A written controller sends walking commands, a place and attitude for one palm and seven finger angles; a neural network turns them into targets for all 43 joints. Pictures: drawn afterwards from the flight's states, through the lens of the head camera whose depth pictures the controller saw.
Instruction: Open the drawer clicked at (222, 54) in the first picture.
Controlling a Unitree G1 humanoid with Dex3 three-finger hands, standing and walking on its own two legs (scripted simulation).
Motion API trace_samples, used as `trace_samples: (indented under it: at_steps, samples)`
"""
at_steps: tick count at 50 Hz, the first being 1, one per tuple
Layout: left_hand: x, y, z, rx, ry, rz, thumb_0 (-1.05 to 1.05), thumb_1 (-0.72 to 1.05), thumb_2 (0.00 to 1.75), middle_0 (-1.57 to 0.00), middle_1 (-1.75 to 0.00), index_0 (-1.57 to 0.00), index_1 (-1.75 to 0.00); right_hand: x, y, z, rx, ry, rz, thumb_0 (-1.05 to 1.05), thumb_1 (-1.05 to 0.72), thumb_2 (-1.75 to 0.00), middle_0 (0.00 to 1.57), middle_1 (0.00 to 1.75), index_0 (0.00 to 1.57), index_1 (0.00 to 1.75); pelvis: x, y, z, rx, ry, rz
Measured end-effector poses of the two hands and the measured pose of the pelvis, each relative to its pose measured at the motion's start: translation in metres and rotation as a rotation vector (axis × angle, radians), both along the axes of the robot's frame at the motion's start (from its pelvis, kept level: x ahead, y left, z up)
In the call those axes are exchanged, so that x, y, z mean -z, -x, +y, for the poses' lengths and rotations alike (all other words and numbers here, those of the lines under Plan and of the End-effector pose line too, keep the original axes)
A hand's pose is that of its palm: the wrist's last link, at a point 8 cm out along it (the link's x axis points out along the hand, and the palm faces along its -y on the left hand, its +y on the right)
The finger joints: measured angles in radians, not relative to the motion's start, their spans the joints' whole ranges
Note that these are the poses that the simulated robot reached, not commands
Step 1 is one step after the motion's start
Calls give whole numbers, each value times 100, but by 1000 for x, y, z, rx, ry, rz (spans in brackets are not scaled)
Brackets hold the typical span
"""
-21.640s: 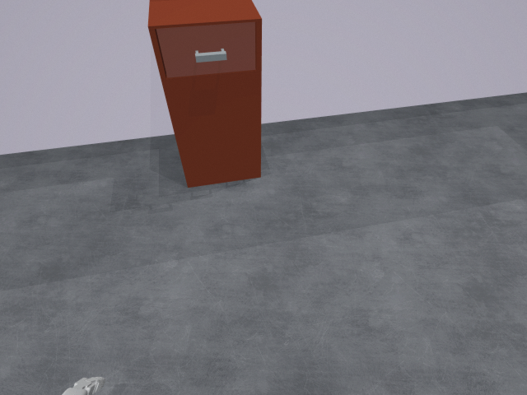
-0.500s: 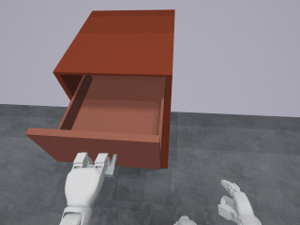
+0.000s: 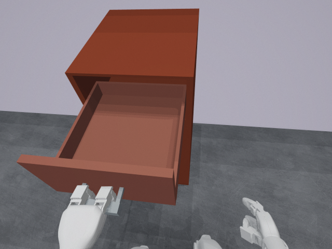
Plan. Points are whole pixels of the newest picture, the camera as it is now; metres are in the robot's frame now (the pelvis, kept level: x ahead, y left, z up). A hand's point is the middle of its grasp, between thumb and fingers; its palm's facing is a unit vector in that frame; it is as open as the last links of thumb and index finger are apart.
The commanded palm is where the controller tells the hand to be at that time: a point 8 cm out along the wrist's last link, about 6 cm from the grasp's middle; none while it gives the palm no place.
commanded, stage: pull the drawer open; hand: left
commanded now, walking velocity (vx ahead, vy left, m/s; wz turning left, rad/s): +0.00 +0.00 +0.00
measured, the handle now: (99, 197) +0.23 +0.19 +0.01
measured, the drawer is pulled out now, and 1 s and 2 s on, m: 0.30 0.30 0.29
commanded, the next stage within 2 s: open the thumb to release the handle in 0.26 s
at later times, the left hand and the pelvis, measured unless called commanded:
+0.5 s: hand (95, 224) +0.18 +0.19 -0.01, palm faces +0.05 -0.09 -0.99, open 6.1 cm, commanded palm +0.15 +0.20 +0.03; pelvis +0.00 +0.00 -0.01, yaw +1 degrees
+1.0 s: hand (96, 224) +0.18 +0.18 -0.01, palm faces +0.04 -0.10 -0.99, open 13.4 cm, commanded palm +0.15 +0.19 +0.03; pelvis -0.01 +0.00 +0.00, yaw +1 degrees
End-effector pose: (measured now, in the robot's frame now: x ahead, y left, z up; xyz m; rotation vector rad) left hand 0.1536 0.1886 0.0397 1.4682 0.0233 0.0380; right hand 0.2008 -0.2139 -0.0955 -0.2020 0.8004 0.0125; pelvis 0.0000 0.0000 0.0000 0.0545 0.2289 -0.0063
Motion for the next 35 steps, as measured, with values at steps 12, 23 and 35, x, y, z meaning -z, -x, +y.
trace_samples:
  at_steps: [12, 23, 35]
  samples:
    - [-2, 1, 1, 14, 5, 26, 4, 70, 74, -28, -133, -39, -129, 6, 20, -11, 43, -5, 9, 1, -90, -90, 20, 30, 20, 30, 4, 4, -2, 18, -10, 9]
    - [1, 1, 2, 31, -11, -17, 2, 69, 77, -30, -133, -38, -128, 20, 18, -15, 28, 32, 43, 1, -90, -90, 20, 30, 20, 30, 10, 2, 2, -4, -4, 43]
    - [0, -4, -4, -53, -8, -36, 0, 24, 62, -36, -130, -37, -128, 9, 3, 9, 7, -17, 8, 1, -90, -90, 20, 30, 20, 30, 2, 9, 1, -20, 0, -4]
